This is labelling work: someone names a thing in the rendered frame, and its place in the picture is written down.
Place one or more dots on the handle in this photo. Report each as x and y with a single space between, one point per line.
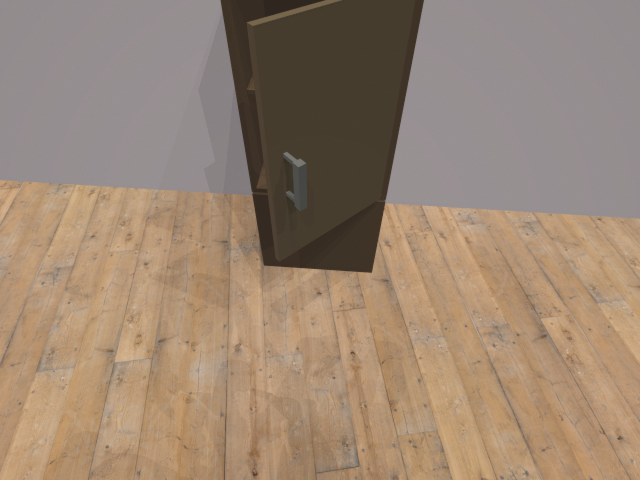
299 181

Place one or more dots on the cupboard door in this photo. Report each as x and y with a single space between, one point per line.
327 79

